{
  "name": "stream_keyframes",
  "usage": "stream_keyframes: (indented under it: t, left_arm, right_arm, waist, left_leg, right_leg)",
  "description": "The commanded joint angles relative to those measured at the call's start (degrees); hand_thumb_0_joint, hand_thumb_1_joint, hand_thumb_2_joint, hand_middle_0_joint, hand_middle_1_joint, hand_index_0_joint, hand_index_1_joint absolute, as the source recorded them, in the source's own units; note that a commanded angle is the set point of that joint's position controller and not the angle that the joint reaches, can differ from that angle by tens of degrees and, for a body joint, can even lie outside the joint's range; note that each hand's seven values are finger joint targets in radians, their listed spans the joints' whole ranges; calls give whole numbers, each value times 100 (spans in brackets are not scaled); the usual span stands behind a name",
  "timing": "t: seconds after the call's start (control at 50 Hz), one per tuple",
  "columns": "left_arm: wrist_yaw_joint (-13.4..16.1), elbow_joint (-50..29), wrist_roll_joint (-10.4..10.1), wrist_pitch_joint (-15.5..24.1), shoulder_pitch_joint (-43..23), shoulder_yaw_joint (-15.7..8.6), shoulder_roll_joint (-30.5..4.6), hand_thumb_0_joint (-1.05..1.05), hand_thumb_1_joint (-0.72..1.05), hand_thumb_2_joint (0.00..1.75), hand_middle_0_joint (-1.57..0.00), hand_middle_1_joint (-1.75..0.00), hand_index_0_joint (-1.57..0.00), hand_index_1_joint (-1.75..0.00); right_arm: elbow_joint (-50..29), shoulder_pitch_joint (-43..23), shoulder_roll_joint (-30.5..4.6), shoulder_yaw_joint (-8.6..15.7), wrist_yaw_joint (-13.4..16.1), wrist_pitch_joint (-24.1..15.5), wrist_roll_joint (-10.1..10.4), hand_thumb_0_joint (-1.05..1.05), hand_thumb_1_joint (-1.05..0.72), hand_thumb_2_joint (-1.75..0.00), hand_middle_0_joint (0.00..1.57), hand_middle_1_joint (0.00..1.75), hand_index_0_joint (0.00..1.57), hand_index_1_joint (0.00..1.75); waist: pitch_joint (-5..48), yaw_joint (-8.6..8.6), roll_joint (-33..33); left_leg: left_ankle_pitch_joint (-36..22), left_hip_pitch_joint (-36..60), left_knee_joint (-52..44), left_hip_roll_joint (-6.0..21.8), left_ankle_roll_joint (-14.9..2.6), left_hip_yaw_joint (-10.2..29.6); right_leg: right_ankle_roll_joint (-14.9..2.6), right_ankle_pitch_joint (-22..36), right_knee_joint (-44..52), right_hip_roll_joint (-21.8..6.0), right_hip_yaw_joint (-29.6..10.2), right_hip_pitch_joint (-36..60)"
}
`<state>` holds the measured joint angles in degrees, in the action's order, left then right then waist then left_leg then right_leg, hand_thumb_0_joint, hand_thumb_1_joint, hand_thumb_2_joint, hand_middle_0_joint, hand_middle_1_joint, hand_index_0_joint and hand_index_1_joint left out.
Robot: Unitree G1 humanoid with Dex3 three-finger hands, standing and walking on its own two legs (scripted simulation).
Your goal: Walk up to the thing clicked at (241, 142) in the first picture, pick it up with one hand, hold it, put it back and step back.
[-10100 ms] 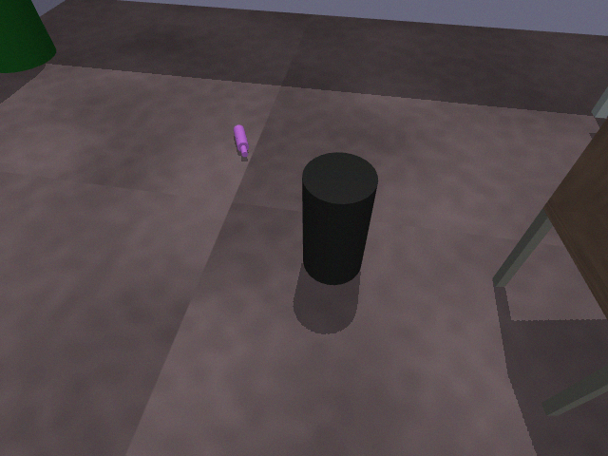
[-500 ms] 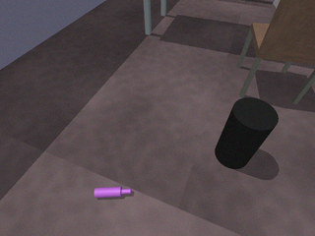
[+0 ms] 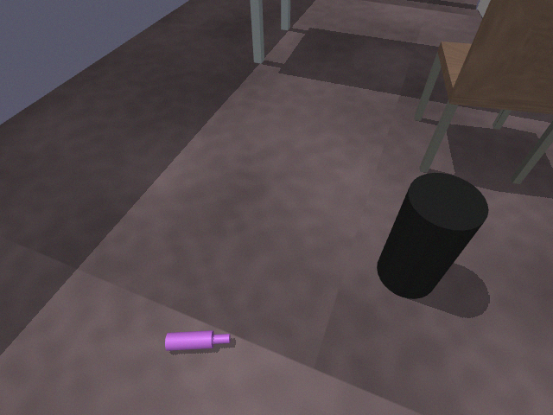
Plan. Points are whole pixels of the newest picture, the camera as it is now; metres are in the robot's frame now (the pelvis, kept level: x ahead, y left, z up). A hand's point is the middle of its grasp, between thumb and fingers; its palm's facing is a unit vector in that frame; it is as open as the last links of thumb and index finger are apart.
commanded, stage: stand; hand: left
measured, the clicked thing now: (198, 340) +0.47 +0.29 -0.75
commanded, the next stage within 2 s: none
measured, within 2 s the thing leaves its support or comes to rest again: neither
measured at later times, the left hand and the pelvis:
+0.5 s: hand out of the picture +0.06 +0.26 -0.16, palm faces -0.03 -0.94 -0.35, open 7.4 cm; pelvis +0.00 +0.00 +0.00, yaw +0 degrees
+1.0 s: hand out of the picture +0.07 +0.25 -0.15, palm faces -0.03 -0.94 -0.35, open 7.4 cm; pelvis +0.00 +0.00 +0.00, yaw +0 degrees
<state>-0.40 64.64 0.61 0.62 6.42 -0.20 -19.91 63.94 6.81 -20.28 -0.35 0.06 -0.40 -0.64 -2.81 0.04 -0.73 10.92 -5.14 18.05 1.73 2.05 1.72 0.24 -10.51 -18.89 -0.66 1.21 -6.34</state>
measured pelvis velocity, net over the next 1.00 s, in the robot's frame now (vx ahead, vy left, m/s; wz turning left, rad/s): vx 0.00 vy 0.00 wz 0.00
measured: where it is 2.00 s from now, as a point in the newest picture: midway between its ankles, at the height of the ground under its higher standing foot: outside the picture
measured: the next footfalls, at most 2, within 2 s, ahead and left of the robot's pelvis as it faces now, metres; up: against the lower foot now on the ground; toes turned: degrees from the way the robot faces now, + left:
none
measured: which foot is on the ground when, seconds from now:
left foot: down 0.00-1.00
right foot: down 0.00-1.00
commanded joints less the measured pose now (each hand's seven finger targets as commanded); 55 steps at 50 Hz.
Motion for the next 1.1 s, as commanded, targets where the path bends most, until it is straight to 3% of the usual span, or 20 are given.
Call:
stream_keyframes:
  t: [0.0,0.16,0.4,0.56,0.64,1.0,1.08]
  left_arm:
    - [93,-303,-8,126,-145,-229,-1253,0,90,90,-20,-30,-20,-30]
    - [96,-347,-12,131,-177,-236,-1274,0,90,90,-20,-30,-20,-30]
    - [84,-317,6,114,-138,-234,-1291,0,90,90,-20,-30,-20,-30]
    - [88,-342,2,127,-97,-221,-1279,0,90,90,-20,-30,-20,-30]
    - [99,-341,4,114,-166,-218,-1268,0,90,90,-20,-30,-20,-30]
    - [102,-362,-4,128,-153,-223,-1267,0,90,90,-20,-30,-20,-30]
    - [102,-344,-17,125,-141,-227,-1287,0,90,90,-20,-30,-20,-30]
  right_arm:
    - [-315,-217,-1207,222,49,-88,16,0,-90,-90,20,30,20,30]
    - [-318,-156,-1202,223,44,-104,3,0,-90,-90,20,30,20,30]
    - [-290,-167,-1204,233,31,-98,-3,0,-90,-90,20,30,20,30]
    - [-279,-137,-1188,228,39,-116,10,0,-90,-90,20,30,20,30]
    - [-268,-100,-1198,231,39,-87,1,0,-90,-90,20,30,20,30]
    - [-306,-167,-1218,242,47,-101,12,0,-90,-90,20,30,20,30]
    - [-309,-130,-1163,218,40,-97,4,0,-90,-90,20,30,20,30]
  waist:
    - [368,-18,165]
    - [420,3,46]
    - [270,-4,78]
    - [454,-20,107]
    - [323,10,115]
    - [419,0,46]
    - [317,-3,117]
  left_leg:
    - [-822,-5,-173,574,-292,372]
    - [-886,-101,-216,570,-282,350]
    - [-428,-219,-327,547,-280,408]
    - [-932,-70,-230,578,-285,394]
    - [-654,-170,-273,545,-278,381]
    - [-931,-33,-176,582,-295,360]
    - [-831,-117,-250,560,-269,361]
  right_leg:
    - [-120,860,352,-680,-538,86]
    - [-129,997,302,-699,-556,201]
    - [-117,459,375,-666,-557,100]
    - [-124,969,277,-695,-535,210]
    - [-125,701,328,-678,-538,100]
    - [-147,1051,274,-708,-565,181]
    - [-133,892,293,-687,-553,125]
